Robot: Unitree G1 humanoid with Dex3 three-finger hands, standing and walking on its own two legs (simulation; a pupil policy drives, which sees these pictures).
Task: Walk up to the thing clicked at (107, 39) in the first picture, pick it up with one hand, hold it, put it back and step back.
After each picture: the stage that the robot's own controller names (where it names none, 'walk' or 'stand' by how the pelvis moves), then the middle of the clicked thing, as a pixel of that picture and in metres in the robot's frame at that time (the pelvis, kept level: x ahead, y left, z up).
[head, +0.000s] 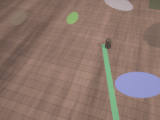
stand; (108, 43) +1.35 -0.26 -0.72
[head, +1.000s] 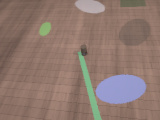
walk; (83, 50) +1.24 +0.12 -0.70
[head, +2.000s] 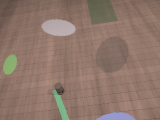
walk; (59, 89) +0.78 +0.35 -0.72
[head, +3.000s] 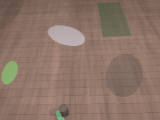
walk; (64, 111) +0.56 +0.23 -0.71
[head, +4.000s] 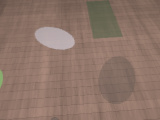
stand; out of the picture +0.43 +0.25 -0.71
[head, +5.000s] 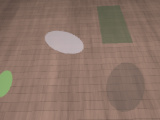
stand; out of the picture +0.42 +0.22 -0.72
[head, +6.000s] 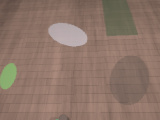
stand; out of the picture +0.44 +0.21 -0.72
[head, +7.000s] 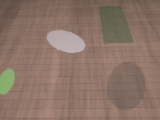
stand; out of the picture +0.45 +0.21 -0.73
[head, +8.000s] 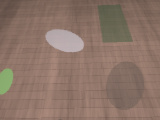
stand; out of the picture +0.44 +0.22 -0.73
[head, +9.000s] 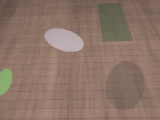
go down; out of the picture +0.42 +0.22 -0.73
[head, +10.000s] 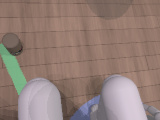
go down; (13, 45) +0.50 +0.28 -0.30
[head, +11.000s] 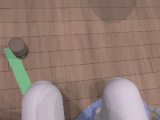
approach; (19, 49) +0.50 +0.28 -0.31
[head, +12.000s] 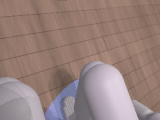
close in; out of the picture +0.47 +0.33 -0.22
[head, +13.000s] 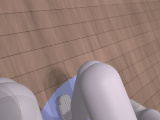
close; out of the picture +0.46 +0.32 -0.22
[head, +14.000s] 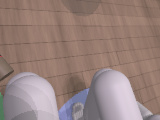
lift; out of the picture +0.40 +0.25 -0.27
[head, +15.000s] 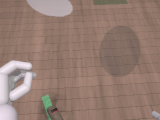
close; (54, 115) +0.36 +0.20 -0.59
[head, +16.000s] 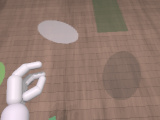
close; out of the picture +0.32 +0.23 -0.70
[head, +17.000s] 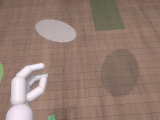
stand; out of the picture +0.32 +0.25 -0.70
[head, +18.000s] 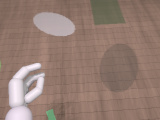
stand; out of the picture +0.31 +0.26 -0.69
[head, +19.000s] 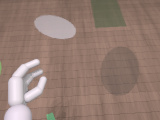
stand; out of the picture +0.30 +0.27 -0.68
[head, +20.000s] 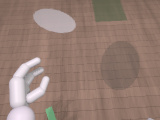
stand; out of the picture +0.31 +0.28 -0.66
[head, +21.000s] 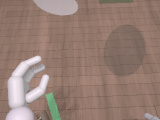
stand; out of the picture +0.31 +0.29 -0.60
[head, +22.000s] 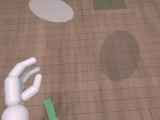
stand; out of the picture +0.30 +0.29 -0.65
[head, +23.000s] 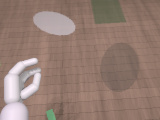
stand; out of the picture +0.29 +0.29 -0.67
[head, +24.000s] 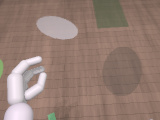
stand; out of the picture +0.29 +0.30 -0.66
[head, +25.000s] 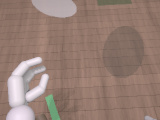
stand; out of the picture +0.30 +0.30 -0.61
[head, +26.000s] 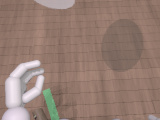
close; (40, 118) +0.31 +0.30 -0.59
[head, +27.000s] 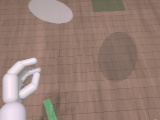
stand; out of the picture +0.31 +0.29 -0.66
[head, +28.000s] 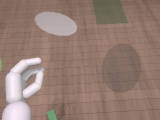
close; out of the picture +0.29 +0.29 -0.66
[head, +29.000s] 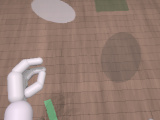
close; out of the picture +0.30 +0.29 -0.63
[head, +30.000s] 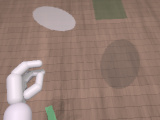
close; out of the picture +0.30 +0.29 -0.65
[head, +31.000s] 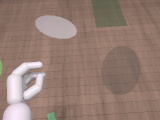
close; out of the picture +0.30 +0.29 -0.67
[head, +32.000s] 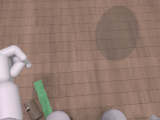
crouch; (33, 110) +0.32 +0.30 -0.55
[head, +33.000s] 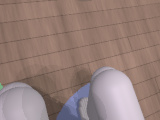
lower; out of the picture +0.32 +0.34 -0.28
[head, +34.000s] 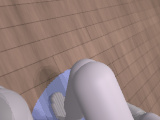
lower; out of the picture +0.30 +0.36 -0.25
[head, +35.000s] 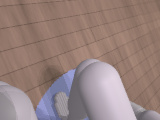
lower; out of the picture +0.30 +0.36 -0.25
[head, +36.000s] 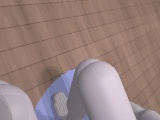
lower; out of the picture +0.30 +0.36 -0.25
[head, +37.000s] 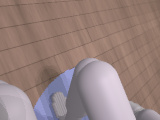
lower; out of the picture +0.30 +0.35 -0.25
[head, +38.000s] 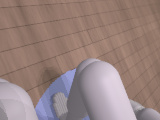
open; out of the picture +0.30 +0.36 -0.25
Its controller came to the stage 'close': yes
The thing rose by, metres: 0.01
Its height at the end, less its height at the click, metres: -0.02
